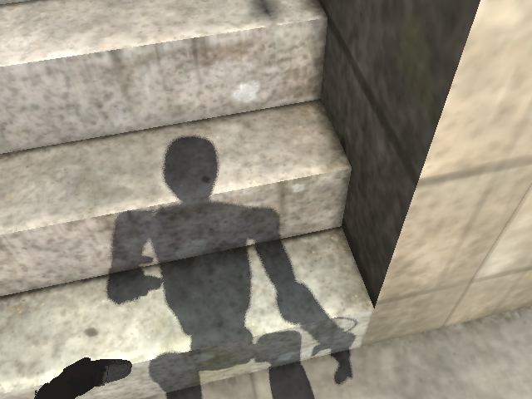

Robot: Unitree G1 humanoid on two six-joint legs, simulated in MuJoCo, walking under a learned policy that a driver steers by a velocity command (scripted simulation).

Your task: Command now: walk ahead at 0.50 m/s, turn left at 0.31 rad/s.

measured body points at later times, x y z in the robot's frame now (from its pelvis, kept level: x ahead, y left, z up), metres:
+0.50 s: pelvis +0.21 +0.05 -0.01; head +0.23 +0.06 +0.44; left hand +0.28 +0.34 -0.12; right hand +0.44 -0.19 -0.09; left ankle +0.23 +0.12 -0.73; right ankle +0.15 -0.12 -0.64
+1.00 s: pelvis +0.43 +0.07 +0.07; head +0.46 +0.08 +0.52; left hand +0.55 +0.36 +0.02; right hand +0.53 -0.16 -0.08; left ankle +0.25 +0.13 -0.61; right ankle +0.56 +0.04 -0.51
